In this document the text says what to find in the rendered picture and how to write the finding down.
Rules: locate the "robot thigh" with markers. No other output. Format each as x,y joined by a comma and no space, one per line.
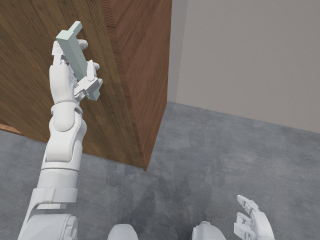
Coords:
207,232
122,232

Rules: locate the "robot left upper arm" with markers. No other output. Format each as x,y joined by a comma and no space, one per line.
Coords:
51,227

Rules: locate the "robot left thigh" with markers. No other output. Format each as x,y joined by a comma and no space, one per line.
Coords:
122,232

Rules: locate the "robot left hand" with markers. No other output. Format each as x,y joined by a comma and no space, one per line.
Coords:
63,79

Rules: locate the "handle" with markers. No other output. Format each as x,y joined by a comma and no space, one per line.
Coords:
74,55

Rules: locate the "robot right hand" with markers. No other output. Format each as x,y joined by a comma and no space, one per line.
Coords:
256,226

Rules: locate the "robot right thigh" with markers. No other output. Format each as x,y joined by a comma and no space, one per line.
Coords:
207,232

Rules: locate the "left robot forearm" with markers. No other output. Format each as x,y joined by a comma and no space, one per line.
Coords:
57,182

